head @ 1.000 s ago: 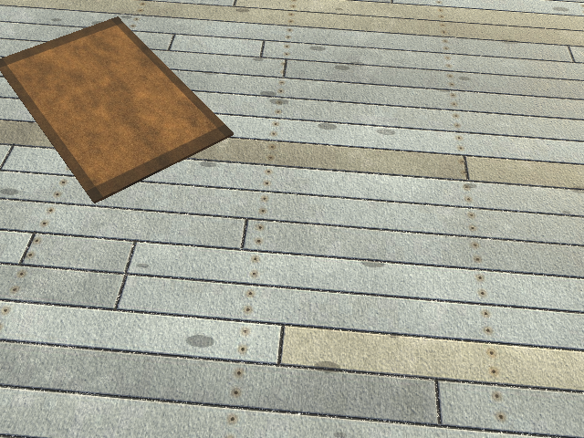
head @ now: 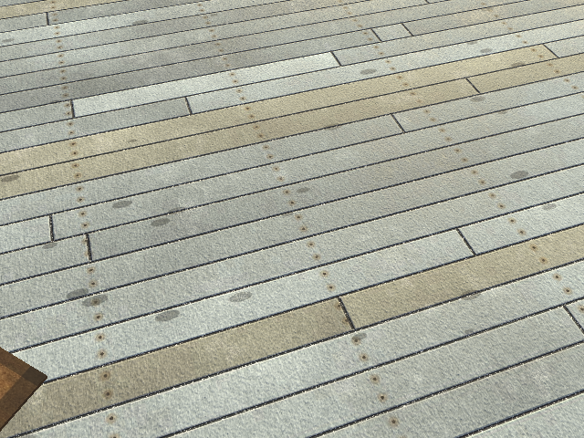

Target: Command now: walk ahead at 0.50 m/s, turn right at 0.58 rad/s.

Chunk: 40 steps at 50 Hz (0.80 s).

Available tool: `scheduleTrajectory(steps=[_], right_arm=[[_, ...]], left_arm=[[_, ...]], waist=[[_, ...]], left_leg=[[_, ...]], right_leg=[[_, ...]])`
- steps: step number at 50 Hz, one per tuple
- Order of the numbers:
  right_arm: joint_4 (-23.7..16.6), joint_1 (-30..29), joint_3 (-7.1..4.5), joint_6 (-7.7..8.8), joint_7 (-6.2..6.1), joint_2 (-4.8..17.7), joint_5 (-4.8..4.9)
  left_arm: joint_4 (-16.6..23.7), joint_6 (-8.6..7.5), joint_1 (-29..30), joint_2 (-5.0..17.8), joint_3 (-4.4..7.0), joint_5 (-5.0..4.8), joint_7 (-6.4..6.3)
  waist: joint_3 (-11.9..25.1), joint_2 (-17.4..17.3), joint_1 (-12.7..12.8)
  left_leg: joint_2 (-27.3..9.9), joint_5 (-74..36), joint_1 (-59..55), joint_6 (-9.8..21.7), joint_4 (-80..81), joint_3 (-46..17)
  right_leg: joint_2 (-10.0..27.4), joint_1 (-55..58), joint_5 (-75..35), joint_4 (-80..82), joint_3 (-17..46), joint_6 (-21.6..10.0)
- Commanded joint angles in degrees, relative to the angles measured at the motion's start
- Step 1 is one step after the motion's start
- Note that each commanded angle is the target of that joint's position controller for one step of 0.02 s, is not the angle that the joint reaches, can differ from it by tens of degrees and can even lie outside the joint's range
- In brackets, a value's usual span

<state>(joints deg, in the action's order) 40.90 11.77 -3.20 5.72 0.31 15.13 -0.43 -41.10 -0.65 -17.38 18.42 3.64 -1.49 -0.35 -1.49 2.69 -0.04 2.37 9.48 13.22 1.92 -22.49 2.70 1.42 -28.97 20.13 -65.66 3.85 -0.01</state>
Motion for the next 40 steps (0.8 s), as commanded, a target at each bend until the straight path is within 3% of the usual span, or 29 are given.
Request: scheduleTrajectory(steps=[1,3,7,11,13,14,15,16,17,18,19,20,21,22,24,25,28,30,33,37,39,40], right_arm=[[-1.53,-0.09,-1.92,1.06,-0.03,6.85,0.05],[-0.16,0.69,-2.3,1.23,0.18,8.23,0.17],[2.17,2.69,-2.36,0.63,0.43,9.72,1.06],[5.5,7.59,-2.71,-0.55,0.44,11.77,2.23],[6.9,8.58,-2.75,-1.42,0.38,12.72,2.78],[7.29,8.36,-2.69,-1.81,0.26,13.16,2.87],[7.51,7.7,-2.35,-2.09,0.11,13.04,2.92],[6.73,7.36,-1.33,-1.77,-0.03,11.05,2.04],[4.52,12.54,1.05,-0.88,0.39,4.29,1.05],[6.22,12.12,0.44,-0.02,0.49,6.84,1.7],[4.76,7.85,-1.07,0.08,0.69,10.94,3.42],[4.18,5.16,-1.0,0.05,0.61,10.27,3.21],[4.11,3.26,-1.09,-0.56,0.15,9.14,2.36],[4.47,5.61,-1.26,-1.42,-0.04,8.34,2.24],[5.85,8.17,-1.03,-3.08,-0.08,6.03,2.3],[5.49,7.63,-0.93,-3.58,-0.21,5.01,2.36],[3.79,3.48,-0.86,-4.0,-0.21,4.48,1.84],[2.97,0.16,-0.57,-3.52,0.54,3.82,1.66],[0.66,-5.61,0.09,-3.37,1.78,2.8,1.49],[-2.36,-9.88,-0.26,-3.68,2.9,4.29,1.52],[-3.09,-8.19,-1.07,-3.92,3.19,5.73,1.47],[-2.51,-4.04,-1.96,-4.11,3.13,7.15,1.6]], left_arm=[[5.18,-0.18,0.79,2.42,0.9,0.13,0.2],[6.26,-0.5,3.19,1.4,0.31,0.51,0.51],[7.32,-2.11,10.24,-0.01,-0.64,0.74,1.8],[10.02,-2.67,16.99,0.72,-0.75,0.45,2.8],[10.79,-2.85,17.14,1.97,-0.24,0.73,2.87],[10.12,-2.99,13.96,3.44,0.5,0.98,2.76],[7.71,-3.07,5.92,5.61,1.82,1.14,2.38],[5.41,-2.82,-3.69,9.23,3.3,1.58,1.56],[4.68,-2.44,-9.38,15.25,4.52,2.7,0.85],[4.95,-2.31,-9.93,11.16,3.42,2.41,0.69],[4.51,-2.44,-6.48,8.26,2.24,2.08,0.8],[4.31,-2.74,-3.28,6.42,1.62,1.67,0.94],[3.8,-3.02,0.55,4.08,1.06,1.58,1.26],[3.75,-3.71,2.86,3.6,0.99,1.78,1.36],[3.0,-5.12,5.23,1.67,0.91,1.97,1.69],[2.32,-5.46,6.21,2.65,1.31,2.25,1.49],[0.41,-5.93,5.45,3.3,1.77,2.67,0.76],[-0.51,-5.72,4.81,4.36,2.16,2.54,0.27],[-2.02,-5.18,2.46,6.45,2.85,1.79,-0.23],[-4.02,-3.61,0.49,7.8,3.62,0.37,-0.4],[-4.1,-2.71,1.22,9.4,4.06,0.03,-0.66],[-3.92,-2.17,1.9,10.09,4.22,-0.14,-0.83]], waist=[[-0.46,-7.47,-0.38],[-1.06,-6.74,-0.72],[-1.5,-4.8,-3.04],[-2.82,-5.35,-4.41],[-2.25,-6.91,-2.82],[0.03,-7.58,-0.34],[4.76,-7.21,4.38],[11.8,-5.76,8.76],[21.82,7.45,7.64],[26.43,7.73,8.59],[16.61,5.29,7.98],[10.29,3.7,6.2],[5.68,1.7,4.18],[4.6,5.53,1.66],[2.38,4.06,-0.22],[1.59,3.48,-1.22],[-1.46,1.28,-0.71],[-1.85,0.65,0.31],[-3.42,-0.65,2.51],[-4.86,-0.68,3.13],[-2.25,0.76,1.17],[0.83,1.48,-1.44]], left_leg=[[-16.47,-4.33,-5.26,9.49,14.08,-12.63],[-16.77,-10.55,-5.66,10.62,14.56,-9.34],[-13.94,-14.94,-6.37,8.66,14.6,-2.02],[-16.86,-16.59,-13.4,8.01,13.13,-2.23],[-18.18,-24.46,-15.89,7.31,9.52,-3.81],[-17.46,-33.23,-16.19,6.44,5.0,-3.25],[-15.23,-38.4,-13.27,4.92,-3.87,-1.5],[-12.61,-29.86,-3.2,2.68,-16.66,-0.16],[-3.95,0.95,19.91,-1.74,-39.76,1.5],[-2.0,24.25,24.52,-1.67,-48.64,-8.38],[-4.86,21.77,29.3,-1.18,-51.7,-9.29],[-7.38,17.44,29.12,-1.03,-49.18,-7.96],[-8.71,13.32,28.26,-1.02,-46.1,-6.9],[-10.43,9.68,24.0,-1.54,-44.73,-7.51],[-10.75,6.47,20.0,-2.52,-44.23,-7.63],[-10.77,4.71,20.78,-3.03,-43.22,-7.71],[-11.05,-2.59,24.76,-3.76,-35.43,-8.99],[-10.27,-9.07,23.77,-3.22,-27.61,-7.23],[-9.53,-12.42,23.1,-2.0,-19.54,-4.19],[-8.39,-6.68,25.45,0.99,-14.66,-2.0],[-5.17,-1.01,20.46,3.12,-14.34,1.38],[-2.7,1.4,14.34,4.47,-14.4,3.28]], right_leg=[[5.18,-10.06,-4.39,1.6,2.1,0.9],[5.53,-10.84,-8.66,8.16,2.29,1.42],[3.48,-5.92,-20.34,24.04,-1.31,0.03],[2.19,-5.88,-18.32,31.64,-3.17,-1.8],[1.05,-2.49,-13.26,34.32,-4.17,-3.3],[-0.7,3.44,-12.11,36.18,-5.51,-4.31],[-2.23,15.73,-15.14,39.06,-6.7,-5.87],[2.82,32.87,-18.24,36.19,-1.9,-8.09],[19.82,54.86,-9.82,38.05,23.73,-16.63],[23.27,53.56,-8.37,44.55,35.03,-17.97],[21.15,46.3,-7.62,45.7,25.54,-15.1],[18.31,38.67,-13.08,46.46,17.25,-13.04],[15.2,31.87,-11.78,49.76,12.22,-11.25],[14.93,26.2,-12.58,52.62,9.26,-11.57],[13.49,20.57,-17.14,56.2,3.58,-11.74],[13.77,19.34,-16.91,57.8,1.78,-11.88],[13.65,20.3,-21.86,59.17,-4.53,-11.61],[12.26,21.33,-22.0,59.42,-8.56,-10.28],[13.88,24.1,-22.32,59.76,-11.59,-9.8],[16.05,32.62,-27.17,55.88,-13.68,-8.26],[15.93,34.91,-44.3,48.95,-15.31,-6.92],[15.25,34.71,-53.25,41.85,-16.21,-6.02]])
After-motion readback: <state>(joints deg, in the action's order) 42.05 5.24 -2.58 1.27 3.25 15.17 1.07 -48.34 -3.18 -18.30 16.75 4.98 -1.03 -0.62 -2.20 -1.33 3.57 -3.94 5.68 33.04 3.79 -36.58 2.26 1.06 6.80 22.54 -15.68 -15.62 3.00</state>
